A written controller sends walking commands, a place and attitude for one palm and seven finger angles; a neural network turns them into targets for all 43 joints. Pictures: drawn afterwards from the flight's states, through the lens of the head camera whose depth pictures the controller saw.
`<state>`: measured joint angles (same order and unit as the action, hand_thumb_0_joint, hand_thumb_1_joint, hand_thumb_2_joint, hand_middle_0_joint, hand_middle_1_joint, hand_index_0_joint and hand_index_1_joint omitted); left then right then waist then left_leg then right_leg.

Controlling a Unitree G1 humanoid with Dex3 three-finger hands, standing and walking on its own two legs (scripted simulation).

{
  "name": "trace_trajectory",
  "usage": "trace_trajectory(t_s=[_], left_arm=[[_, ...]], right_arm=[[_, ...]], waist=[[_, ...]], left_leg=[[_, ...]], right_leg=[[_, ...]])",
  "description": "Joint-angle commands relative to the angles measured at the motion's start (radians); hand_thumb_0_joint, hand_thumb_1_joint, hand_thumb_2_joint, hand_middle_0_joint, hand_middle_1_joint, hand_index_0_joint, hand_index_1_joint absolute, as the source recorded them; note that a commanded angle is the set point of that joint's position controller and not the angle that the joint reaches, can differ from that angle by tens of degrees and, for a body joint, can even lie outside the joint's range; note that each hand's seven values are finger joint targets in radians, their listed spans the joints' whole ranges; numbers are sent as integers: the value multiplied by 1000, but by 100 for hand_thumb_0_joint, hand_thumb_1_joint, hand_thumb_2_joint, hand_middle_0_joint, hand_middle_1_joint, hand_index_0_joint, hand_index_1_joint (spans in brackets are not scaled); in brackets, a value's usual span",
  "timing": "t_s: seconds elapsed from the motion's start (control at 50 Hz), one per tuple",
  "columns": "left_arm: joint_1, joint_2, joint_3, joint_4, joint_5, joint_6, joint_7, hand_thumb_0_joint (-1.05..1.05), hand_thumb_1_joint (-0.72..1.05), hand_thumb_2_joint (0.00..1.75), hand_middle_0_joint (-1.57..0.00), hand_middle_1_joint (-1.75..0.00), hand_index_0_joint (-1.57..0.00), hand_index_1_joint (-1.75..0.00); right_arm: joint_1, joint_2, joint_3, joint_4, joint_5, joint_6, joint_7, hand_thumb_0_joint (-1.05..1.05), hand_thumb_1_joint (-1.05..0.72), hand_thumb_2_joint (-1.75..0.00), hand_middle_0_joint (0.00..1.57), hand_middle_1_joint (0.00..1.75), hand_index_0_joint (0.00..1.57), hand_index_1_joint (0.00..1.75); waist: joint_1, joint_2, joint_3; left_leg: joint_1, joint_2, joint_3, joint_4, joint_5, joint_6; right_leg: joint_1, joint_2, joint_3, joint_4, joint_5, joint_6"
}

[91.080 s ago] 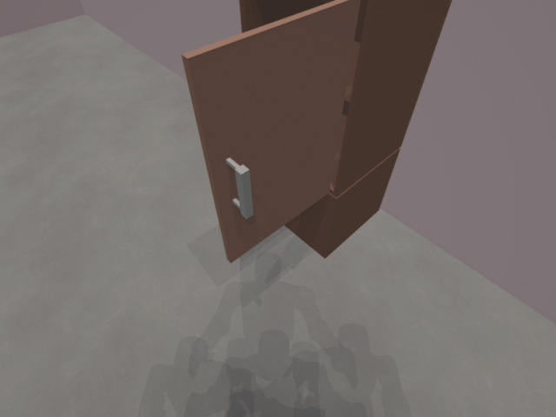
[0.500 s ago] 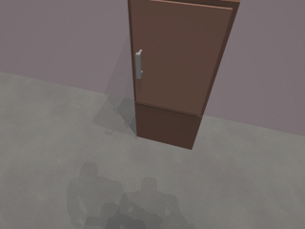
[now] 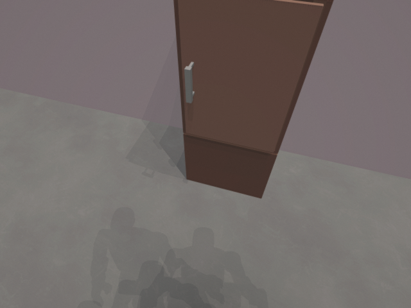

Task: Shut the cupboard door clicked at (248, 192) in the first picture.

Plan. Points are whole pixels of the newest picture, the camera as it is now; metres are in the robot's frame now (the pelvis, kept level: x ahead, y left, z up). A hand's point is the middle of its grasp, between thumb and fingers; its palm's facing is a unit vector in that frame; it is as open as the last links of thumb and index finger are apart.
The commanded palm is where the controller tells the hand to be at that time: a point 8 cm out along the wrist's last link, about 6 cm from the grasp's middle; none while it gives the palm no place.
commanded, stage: look to check the result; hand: left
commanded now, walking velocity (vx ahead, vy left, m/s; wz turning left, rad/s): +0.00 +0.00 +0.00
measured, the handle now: (190, 82) +0.86 +0.10 -0.05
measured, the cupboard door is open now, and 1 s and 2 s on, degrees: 0 0 0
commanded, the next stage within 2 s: stand and wait in 0.14 s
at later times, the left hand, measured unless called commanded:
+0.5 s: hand out of the picture +0.04 +0.20 -0.17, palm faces +0.00 -0.97 -0.25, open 7.3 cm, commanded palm none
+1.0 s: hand out of the picture +0.03 +0.18 -0.17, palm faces +0.02 -0.97 -0.23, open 7.3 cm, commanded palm none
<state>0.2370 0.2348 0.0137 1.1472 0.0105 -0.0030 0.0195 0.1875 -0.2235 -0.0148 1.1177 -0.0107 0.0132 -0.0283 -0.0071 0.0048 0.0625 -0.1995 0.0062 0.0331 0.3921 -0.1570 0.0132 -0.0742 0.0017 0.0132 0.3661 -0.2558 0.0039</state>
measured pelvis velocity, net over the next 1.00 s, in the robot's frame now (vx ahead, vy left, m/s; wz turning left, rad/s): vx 0.02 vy -0.01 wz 0.00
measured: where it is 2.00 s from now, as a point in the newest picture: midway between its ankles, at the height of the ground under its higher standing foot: outside the picture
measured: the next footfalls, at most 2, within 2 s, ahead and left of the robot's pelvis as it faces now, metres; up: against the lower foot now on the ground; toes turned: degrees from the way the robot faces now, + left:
none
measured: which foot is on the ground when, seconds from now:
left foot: down 0.00-1.00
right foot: down 0.00-1.00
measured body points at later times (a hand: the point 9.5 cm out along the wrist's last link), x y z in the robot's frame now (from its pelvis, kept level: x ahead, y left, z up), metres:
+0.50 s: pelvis +0.02 +0.00 +0.00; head +0.03 +0.00 +0.45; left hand +0.04 +0.25 -0.15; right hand +0.05 -0.26 -0.15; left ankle +0.04 +0.11 -0.74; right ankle -0.03 -0.12 -0.74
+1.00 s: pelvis +0.02 -0.01 +0.00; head +0.03 -0.01 +0.45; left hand +0.03 +0.23 -0.16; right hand +0.05 -0.26 -0.16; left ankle +0.04 +0.11 -0.74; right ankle -0.03 -0.12 -0.74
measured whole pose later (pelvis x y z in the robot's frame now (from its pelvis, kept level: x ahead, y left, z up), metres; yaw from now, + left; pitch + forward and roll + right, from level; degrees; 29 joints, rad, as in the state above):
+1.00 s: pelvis +0.02 -0.01 +0.00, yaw +0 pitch -2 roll +0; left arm 0.25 0.20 0.01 1.15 0.01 -0.01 0.03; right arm 0.20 -0.20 -0.01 1.13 -0.01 0.01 -0.04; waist -0.01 0.00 0.05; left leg -0.16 0.01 0.03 0.38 -0.19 0.00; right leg -0.02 0.01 0.01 0.34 -0.28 -0.01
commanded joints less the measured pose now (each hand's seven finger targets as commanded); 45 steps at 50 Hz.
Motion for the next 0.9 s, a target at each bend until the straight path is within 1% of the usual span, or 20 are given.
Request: trace_trajectory(t_s=[0.0,0.08,0.1,0.12,0.16,0.2,0.24,0.3,0.34,0.44,0.48,0.5,0.54,0.6,0.64,0.7,0.74,0.76,0.82,0.88], left_arm=[[29,137,25,-35,3,-14,6,0,90,90,-20,-30,-20,-30],[17,140,26,-36,3,-14,6,0,90,90,-20,-30,-20,-30],[24,140,27,-38,3,-14,6,0,90,90,-20,-30,-20,-30],[18,138,25,-36,3,-12,6,0,90,90,-20,-30,-20,-30],[14,139,25,-37,3,-12,6,0,90,90,-20,-30,-20,-30],[20,144,27,-39,4,-14,5,0,90,90,-20,-30,-20,-30],[14,134,25,-39,4,-13,6,0,90,90,-20,-30,-20,-30],[17,141,28,-40,3,-14,6,0,90,90,-20,-30,-20,-30],[16,135,26,-38,2,-13,7,0,90,90,-20,-30,-20,-30],[19,130,27,-38,2,-11,8,0,90,90,-20,-30,-20,-30],[22,131,26,-37,1,-12,8,0,90,90,-20,-30,-20,-30],[28,134,28,-38,2,-14,8,0,90,90,-20,-30,-20,-30],[25,128,27,-37,1,-12,9,0,90,90,-20,-30,-20,-30],[37,125,27,-36,1,-13,10,0,90,90,-20,-30,-20,-30],[33,119,25,-34,0,-12,11,0,90,90,-20,-30,-20,-30],[46,118,27,-33,0,-15,12,0,90,90,-20,-30,-20,-30],[46,115,25,-32,0,-14,13,0,90,90,-20,-30,-20,-30],[47,115,25,-31,-1,-15,13,0,90,90,-20,-30,-20,-30],[52,108,24,-29,0,-14,14,0,90,90,-20,-30,-20,-30],[57,103,22,-27,-1,-13,14,0,90,90,-20,-30,-20,-30]], right_arm=[[7,-155,-22,-46,1,-20,-5,0,-90,-90,20,30,20,30],[3,-158,-20,-44,-1,-23,-5,0,-90,-90,20,30,20,30],[-3,-159,-20,-46,0,-22,-5,0,-90,-90,20,30,20,30],[-5,-156,-19,-44,-1,-22,-5,0,-90,-90,20,30,20,30],[-5,-158,-19,-45,-1,-22,-5,0,-90,-90,20,30,20,30],[-7,-161,-19,-48,1,-23,-5,0,-90,-90,20,30,20,30],[-6,-157,-18,-44,-3,-24,-5,0,-90,-90,20,30,20,30],[-2,-161,-18,-46,1,-25,-6,0,-90,-90,20,30,20,30],[-1,-156,-16,-42,-2,-26,-7,0,-90,-90,20,30,20,30],[8,-149,-15,-38,-2,-25,-8,0,-90,-90,20,30,20,30],[12,-149,-14,-36,-1,-25,-8,0,-90,-90,20,30,20,30],[14,-152,-16,-39,1,-25,-9,0,-90,-90,20,30,20,30],[20,-143,-14,-35,-1,-25,-9,0,-90,-90,20,30,20,30],[22,-143,-15,-36,2,-24,-10,0,-90,-90,20,30,20,30],[28,-136,-14,-31,-1,-23,-10,0,-90,-90,20,30,20,30],[31,-137,-14,-32,1,-24,-11,0,-90,-90,20,30,20,30],[38,-128,-13,-28,0,-24,-12,0,-90,-90,20,30,20,30],[37,-130,-13,-27,-1,-24,-12,0,-90,-90,20,30,20,30],[39,-122,-12,-27,0,-22,-12,0,-90,-90,20,30,20,30],[45,-120,-11,-25,0,-21,-13,0,-90,-90,20,30,20,30]], waist=[[0,-7,-19],[-1,6,-30],[3,3,-24],[-1,0,-12],[0,9,-17],[3,-9,-23],[1,7,-17],[3,-9,-31],[2,7,-29],[3,10,-25],[3,-3,-18],[4,-14,-34],[3,2,-28],[5,-10,-23],[2,0,-18],[4,-16,-32],[2,-3,-37],[1,-11,-38],[1,-3,-13],[1,-5,-8]], left_leg=[[99,103,-100,-58,100,21],[99,105,-101,-64,117,19],[103,104,-100,-61,117,20],[98,104,-101,-67,101,19],[96,103,-101,-70,101,18],[103,104,-100,-65,120,20],[99,102,-101,-69,119,18],[108,105,-99,-66,140,20],[108,104,-98,-66,147,19],[106,103,-96,-67,151,18],[104,104,-94,-66,153,18],[115,105,-96,-59,170,20],[108,103,-94,-60,166,18],[114,103,-91,-54,174,19],[106,101,-90,-58,163,17],[121,102,-89,-50,179,19],[118,102,-87,-49,189,18],[121,102,-86,-46,198,17],[113,102,-83,-47,183,16],[110,101,-84,-54,168,16]], right_leg=[[-106,-92,73,-93,124,-44],[-84,-95,68,-89,138,-40],[-92,-93,69,-93,138,-41],[-97,-95,67,-95,124,-40],[-89,-95,69,-94,126,-39],[-86,-96,67,-96,144,-39],[-85,-97,66,-94,141,-39],[-74,-97,64,-93,158,-39],[-71,-99,64,-92,163,-38],[-63,-97,62,-91,165,-39],[-64,-99,60,-93,169,-38],[-59,-97,63,-92,186,-40],[-55,-99,59,-90,184,-39],[-62,-98,59,-92,198,-40],[-58,-99,59,-91,192,-41],[-55,-98,60,-89,214,-42],[-45,-100,61,-87,231,-42],[-43,-100,58,-84,243,-42],[-55,-101,56,-90,232,-41],[-57,-98,62,-94,213,-41]])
